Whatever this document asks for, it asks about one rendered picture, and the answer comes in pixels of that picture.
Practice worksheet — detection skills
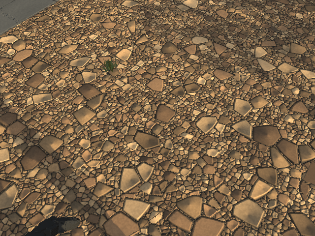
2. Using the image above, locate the robot left hand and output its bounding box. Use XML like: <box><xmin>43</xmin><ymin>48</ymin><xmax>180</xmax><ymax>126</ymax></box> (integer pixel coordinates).
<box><xmin>25</xmin><ymin>216</ymin><xmax>81</xmax><ymax>236</ymax></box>

